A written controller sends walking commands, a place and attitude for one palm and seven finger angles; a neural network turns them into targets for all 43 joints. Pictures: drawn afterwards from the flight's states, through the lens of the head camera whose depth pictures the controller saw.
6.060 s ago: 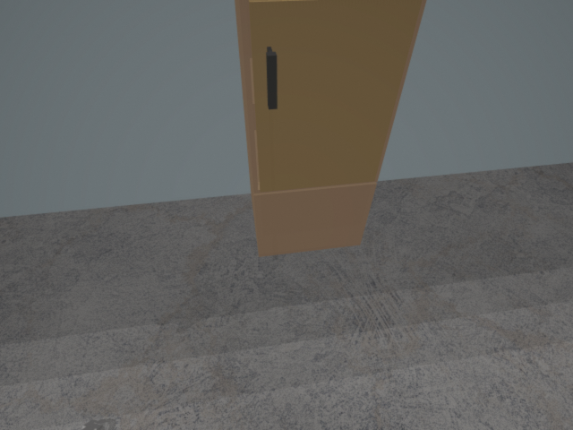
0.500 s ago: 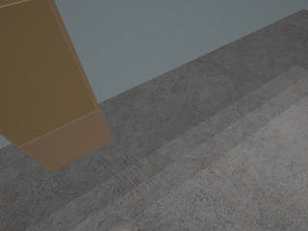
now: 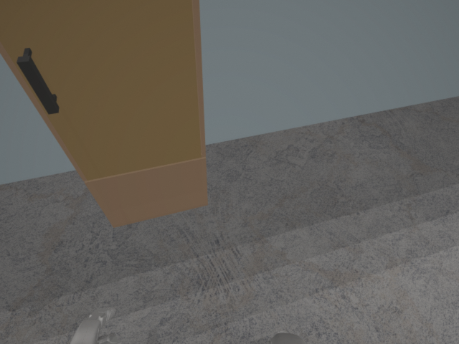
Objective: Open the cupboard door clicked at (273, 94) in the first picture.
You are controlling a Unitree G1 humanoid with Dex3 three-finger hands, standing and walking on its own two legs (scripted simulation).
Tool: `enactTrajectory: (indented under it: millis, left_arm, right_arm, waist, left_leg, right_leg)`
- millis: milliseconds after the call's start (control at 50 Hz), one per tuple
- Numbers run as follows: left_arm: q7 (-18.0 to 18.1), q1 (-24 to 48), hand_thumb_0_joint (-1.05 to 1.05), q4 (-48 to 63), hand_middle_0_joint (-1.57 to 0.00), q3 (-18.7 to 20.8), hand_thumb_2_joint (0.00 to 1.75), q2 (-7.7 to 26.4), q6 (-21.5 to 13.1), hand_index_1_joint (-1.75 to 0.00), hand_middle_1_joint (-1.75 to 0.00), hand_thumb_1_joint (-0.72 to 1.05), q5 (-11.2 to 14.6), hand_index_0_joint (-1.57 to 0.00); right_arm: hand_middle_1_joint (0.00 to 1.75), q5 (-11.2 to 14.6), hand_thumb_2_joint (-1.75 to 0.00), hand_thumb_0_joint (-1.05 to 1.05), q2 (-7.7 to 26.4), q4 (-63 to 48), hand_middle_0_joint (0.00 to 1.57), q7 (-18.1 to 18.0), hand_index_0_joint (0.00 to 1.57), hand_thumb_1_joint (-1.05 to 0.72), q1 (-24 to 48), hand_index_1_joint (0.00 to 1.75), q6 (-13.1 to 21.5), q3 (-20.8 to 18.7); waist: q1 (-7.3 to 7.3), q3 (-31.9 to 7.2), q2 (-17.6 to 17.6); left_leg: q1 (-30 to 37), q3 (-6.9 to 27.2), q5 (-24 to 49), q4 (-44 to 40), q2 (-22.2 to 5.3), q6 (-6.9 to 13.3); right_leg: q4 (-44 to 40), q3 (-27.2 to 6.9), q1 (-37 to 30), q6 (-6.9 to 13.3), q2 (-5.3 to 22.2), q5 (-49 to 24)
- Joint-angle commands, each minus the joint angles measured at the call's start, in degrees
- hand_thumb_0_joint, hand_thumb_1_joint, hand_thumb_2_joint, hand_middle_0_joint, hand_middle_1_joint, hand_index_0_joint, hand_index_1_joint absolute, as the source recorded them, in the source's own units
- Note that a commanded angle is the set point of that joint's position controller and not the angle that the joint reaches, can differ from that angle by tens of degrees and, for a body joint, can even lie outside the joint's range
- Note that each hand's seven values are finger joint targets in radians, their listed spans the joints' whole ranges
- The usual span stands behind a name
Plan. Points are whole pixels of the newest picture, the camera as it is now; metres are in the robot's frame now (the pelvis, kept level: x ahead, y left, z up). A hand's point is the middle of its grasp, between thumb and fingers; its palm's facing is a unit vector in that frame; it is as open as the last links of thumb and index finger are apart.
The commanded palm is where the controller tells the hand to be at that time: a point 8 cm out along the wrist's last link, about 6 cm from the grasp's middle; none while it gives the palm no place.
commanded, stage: turn to face it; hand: left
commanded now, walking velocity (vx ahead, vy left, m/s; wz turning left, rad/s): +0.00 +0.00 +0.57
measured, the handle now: (40, 81) +0.64 +0.48 +0.06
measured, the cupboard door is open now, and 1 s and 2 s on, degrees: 0 0 0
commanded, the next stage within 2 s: take the last steps up to it in 0.44 s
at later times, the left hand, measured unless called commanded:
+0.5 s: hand out of the picture -0.03 +0.19 -0.17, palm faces +0.30 -0.92 -0.25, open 7.4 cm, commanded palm none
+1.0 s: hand out of the picture -0.02 +0.24 -0.16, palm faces +0.37 -0.91 -0.19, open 7.4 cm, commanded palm none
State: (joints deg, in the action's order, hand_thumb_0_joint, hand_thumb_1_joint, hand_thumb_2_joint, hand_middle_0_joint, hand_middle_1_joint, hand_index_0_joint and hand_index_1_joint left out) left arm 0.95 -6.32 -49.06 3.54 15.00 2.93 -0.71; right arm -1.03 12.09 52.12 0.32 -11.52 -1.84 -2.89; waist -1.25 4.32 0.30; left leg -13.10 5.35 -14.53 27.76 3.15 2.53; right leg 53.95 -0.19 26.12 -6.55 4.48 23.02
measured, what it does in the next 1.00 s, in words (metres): steps on the spot, turning left: right foot, then left foot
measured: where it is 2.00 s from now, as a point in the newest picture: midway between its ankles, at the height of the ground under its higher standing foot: outside the picture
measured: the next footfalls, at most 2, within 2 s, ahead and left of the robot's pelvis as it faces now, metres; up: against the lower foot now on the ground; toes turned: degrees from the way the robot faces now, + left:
right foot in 0.12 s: +0.06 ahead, -0.15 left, +0.00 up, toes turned +3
left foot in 0.54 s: +0.00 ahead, +0.12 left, +0.00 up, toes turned +21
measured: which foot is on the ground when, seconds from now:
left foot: down 0.00-0.12, up 0.14-0.52, down 0.54-1.00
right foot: up 0.00-0.10, down 0.12-0.54, up 0.56-1.00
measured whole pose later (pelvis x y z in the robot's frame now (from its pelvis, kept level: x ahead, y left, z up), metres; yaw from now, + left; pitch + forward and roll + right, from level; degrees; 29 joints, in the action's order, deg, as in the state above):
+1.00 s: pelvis +0.01 +0.05 +0.01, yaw +21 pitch -2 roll +0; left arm -0.7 -15.0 -59.4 2.7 11.4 1.7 -1.8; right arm -0.8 8.4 61.7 -1.6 -24.0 1.9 -1.9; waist -1.2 -1.0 1.3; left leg -3.0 -1.6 -11.6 16.2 4.2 4.6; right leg 53.3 2.4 27.2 -3.3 6.0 15.0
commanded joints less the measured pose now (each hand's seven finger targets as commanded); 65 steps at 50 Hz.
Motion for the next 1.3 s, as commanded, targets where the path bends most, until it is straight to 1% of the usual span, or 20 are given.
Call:
enactTrajectory:
  millis: [0,80,100,120,140,240,420,480,500,520,540,560,680,960,1060,1140,1160,1200,1220,1280]
  left_arm:
    - [0.5,0.6,0.00,5.6,-0.20,0.9,0.90,3.7,-1.8,-0.30,-0.30,0.90,0.6,-0.20]
    - [0.9,-6.9,0.00,3.9,-0.20,1.5,0.90,6.8,-3.5,-0.30,-0.30,0.90,0.4,-0.20]
    - [1.5,-8.2,0.00,3.8,-0.20,2.6,0.90,12.1,-4.0,-0.30,-0.30,0.90,-0.5,-0.20]
    - [1.4,-8.8,0.00,4.1,-0.20,2.6,0.90,13.9,-3.8,-0.30,-0.30,0.90,-0.5,-0.20]
    - [1.5,-7.8,0.00,4.6,-0.20,2.2,0.90,12.2,-3.4,-0.30,-0.30,0.90,-0.4,-0.20]
    - [1.1,-2.8,0.00,4.3,-0.20,0.7,0.90,5.8,-3.9,-0.30,-0.30,0.90,-0.3,-0.20]
    - [1.0,-10.2,0.00,-0.3,-0.20,2.0,0.90,9.1,-3.2,-0.30,-0.30,0.90,-1.4,-0.20]
    - [0.9,-9.2,0.00,-1.2,-0.20,2.2,0.90,9.5,-2.7,-0.30,-0.30,0.90,-0.8,-0.20]
    - [0.8,-9.2,0.00,-1.2,-0.20,1.9,0.90,7.9,-2.3,-0.30,-0.30,0.90,-0.1,-0.20]
    - [0.6,-11.2,0.00,-0.2,-0.20,1.1,0.90,3.7,-1.8,-0.30,-0.30,0.90,0.4,-0.20]
    - [0.8,-8.6,0.00,0.7,-0.20,0.1,0.90,1.6,-1.5,-0.30,-0.30,0.90,0.2,-0.20]
    - [0.6,-7.7,0.00,0.3,-0.20,0.5,0.90,2.6,-1.3,-0.30,-0.30,0.90,0.0,-0.20]
    - [-1.5,-9.8,0.00,-5.8,-0.20,0.5,0.90,2.5,-2.1,-0.30,-0.30,0.90,-1.0,-0.20]
    - [-1.7,-2.3,0.00,-4.4,-0.20,0.0,0.90,-0.8,-3.1,-0.30,-0.30,0.90,-0.8,-0.20]
    - [-1.8,0.2,0.00,-3.6,-0.20,-0.1,0.90,-2.6,-3.9,-0.30,-0.30,0.90,-0.6,-0.20]
    - [-1.6,-7.8,0.00,-6.5,-0.20,0.5,0.90,-2.5,-5.1,-0.30,-0.30,0.90,-0.6,-0.20]
    - [-1.3,-14.2,0.00,-8.6,-0.20,1.0,0.90,-0.3,-5.8,-0.30,-0.30,0.90,-0.7,-0.20]
    - [-0.3,-25.8,0.00,-11.3,-0.20,2.5,0.90,8.4,-6.6,-0.30,-0.30,0.90,-0.4,-0.20]
    - [0.1,-24.0,0.00,-10.8,-0.20,2.3,0.90,7.3,-6.1,-0.30,-0.30,0.90,0.0,-0.20]
    - [0.3,-13.4,0.00,-9.0,-0.20,0.6,0.90,0.1,-6.7,-0.30,-0.30,0.90,0.0,-0.20]
  right_arm:
    - [0.30,-0.4,-0.90,0.00,12.8,-3.5,0.20,-0.8,0.20,-0.90,-1.0,0.30,0.8,-4.0]
    - [0.30,0.5,-0.90,0.00,10.3,-4.2,0.20,-0.4,0.20,-0.90,0.1,0.30,0.8,-3.9]
    - [0.30,0.9,-0.90,0.00,5.9,-4.8,0.20,-0.1,0.20,-0.90,-1.8,0.30,1.0,-3.2]
    - [0.30,0.5,-0.90,0.00,7.3,-5.7,0.20,-0.3,0.20,-0.90,-1.9,0.30,0.5,-3.7]
    - [0.30,0.1,-0.90,0.00,7.9,-5.4,0.20,-0.3,0.20,-0.90,-1.7,0.30,-0.1,-4.0]
    - [0.30,-0.2,-0.90,0.00,6.5,-1.6,0.20,1.0,0.20,-0.90,-2.4,0.30,-1.3,-3.5]
    - [0.30,0.6,-0.90,0.00,4.5,-2.5,0.20,0.8,0.20,-0.90,4.4,0.30,-0.5,-1.6]
    - [0.30,0.5,-0.90,0.00,5.1,-0.9,0.20,0.4,0.20,-0.90,-0.8,0.30,0.3,-1.4]
    - [0.30,0.4,-0.90,0.00,7.5,-0.1,0.20,0.5,0.20,-0.90,-3.6,0.30,1.0,-1.8]
    - [0.30,0.0,-0.90,0.00,13.1,-0.1,0.20,0.2,0.20,-0.90,-5.0,0.30,1.6,-3.0]
    - [0.30,0.0,-0.90,0.00,16.3,0.3,0.20,-0.3,0.20,-0.90,-7.1,0.30,1.3,-3.4]
    - [0.30,-0.5,-0.90,0.00,15.1,0.5,0.20,-0.6,0.20,-0.90,-6.1,0.30,1.1,-3.0]
    - [0.30,0.1,-0.90,0.00,7.8,1.3,0.20,-1.7,0.20,-0.90,-4.1,0.30,3.3,-0.6]
    - [0.30,-0.1,-0.90,0.00,4.8,7.7,0.20,-2.2,0.20,-0.90,-15.1,0.30,5.2,-0.9]
    - [0.30,-0.5,-0.90,0.00,4.7,9.8,0.20,-2.2,0.20,-0.90,-16.4,0.30,5.1,-0.9]
    - [0.30,-0.4,-0.90,0.00,3.6,11.2,0.20,-2.2,0.20,-0.90,-15.9,0.30,5.0,-0.4]
    - [0.30,-0.1,-0.90,0.00,2.6,11.3,0.20,-2.0,0.20,-0.90,-16.0,0.30,5.2,-0.2]
    - [0.30,0.3,-0.90,0.00,0.4,8.3,0.20,-1.3,0.20,-0.90,-15.8,0.30,5.3,0.2]
    - [0.30,0.0,-0.90,0.00,2.2,7.6,0.20,-1.2,0.20,-0.90,-13.4,0.30,4.8,-0.6]
    - [0.30,-0.2,-0.90,0.00,-0.7,8.9,0.20,-0.5,0.20,-0.90,-12.1,0.30,3.7,-0.8]
  waist:
    - [-0.55,-6.9,-9.6]
    - [3.08,-10.0,-2.3]
    - [3.26,-11.9,14.0]
    - [3.22,-11.9,15.6]
    - [2.61,-9.9,8.7]
    - [-0.21,-2.9,10.8]
    - [3.69,-4.0,13.3]
    - [0.94,-6.4,11.9]
    - [-0.59,-8.5,4.3]
    - [-0.79,-10.1,-13.4]
    - [-2.21,-9.3,-18.6]
    - [-1.88,-7.8,-13.1]
    - [0.41,-1.3,-8.5]
    - [-1.21,3.7,-5.0]
    - [-1.41,4.3,-5.8]
    - [2.42,1.2,-3.5]
    - [4.93,-2.3,0.5]
    - [7.59,-8.7,16.8]
    - [6.88,-4.1,8.0]
    - [2.50,1.9,4.4]
  left_leg:
    - [4.3,16.2,34.1,-3.2,-14.2,7.4]
    - [-6.9,13.8,18.6,6.0,-8.0,1.0]
    - [-17.7,3.6,-7.6,17.9,-0.2,-3.6]
    - [-19.4,-0.1,-21.8,30.0,1.4,-5.1]
    - [-18.3,1.0,-19.7,38.2,-0.5,-4.8]
    - [-19.0,-2.7,-7.3,43.0,-3.9,-6.5]
    - [-9.7,-9.1,-12.4,18.1,-4.0,-6.0]
    - [0.7,-10.7,-1.0,2.7,-3.1,-5.1]
    - [8.2,-8.1,7.0,-4.8,-5.6,-4.4]
    - [15.8,9.2,21.5,-7.8,-19.4,0.0]
    - [11.1,15.1,29.3,-9.6,-25.6,5.8]
    - [8.4,12.6,20.1,-10.2,-25.9,8.2]
    - [5.7,6.9,-4.2,-17.7,-15.4,4.2]
    - [9.1,10.3,-5.3,-21.3,-18.6,9.7]
    - [5.5,7.8,-1.1,-18.8,-18.3,9.3]
    - [-1.1,2.5,4.0,-8.3,-14.1,5.7]
    - [-4.3,-1.1,2.9,0.9,-10.7,3.5]
    - [-21.8,-8.1,-19.5,28.4,-2.0,-0.4]
    - [-22.6,-5.3,-17.9,35.7,-4.5,-0.3]
    - [-20.5,-3.8,-4.5,39.0,-9.1,-1.0]
  right_leg:
    - [-9.8,0.4,-3.7,1.0,-2.5,1.0]
    - [-33.3,-2.2,-24.3,2.5,1.3,-16.3]
    - [-36.0,-16.1,-32.8,7.7,16.9,-24.3]
    - [-35.4,-22.0,-27.3,14.5,26.1,-33.0]
    - [-35.1,-16.9,-21.8,16.2,24.1,-29.8]
    - [-34.4,-0.7,-16.8,11.6,13.1,-29.8]
    - [-31.0,2.2,-19.3,13.9,15.7,-33.8]
    - [-24.6,5.3,-15.9,10.0,13.8,-31.2]
    - [-17.7,7.7,-11.8,7.3,11.8,-25.4]
    - [-6.4,10.1,0.9,3.1,4.3,-2.2]
    - [0.9,5.8,2.5,2.3,1.7,14.5]
    - [6.0,3.4,2.2,3.4,2.9,12.6]
    - [11.7,2.1,7.1,3.7,1.9,-5.2]
    - [-3.6,1.5,10.8,3.7,2.8,-7.5]
    - [-12.8,3.6,3.2,4.6,1.2,-6.3]
    - [-24.6,6.1,-14.9,5.6,-2.1,-11.1]
    - [-28.4,3.0,-24.2,6.4,0.1,-11.3]
    - [-40.4,-27.7,-36.8,15.4,22.2,-6.0]
    - [-42.8,-26.2,-30.7,17.3,23.0,-3.2]
    - [-45.4,-14.2,-16.0,14.7,16.8,-0.1]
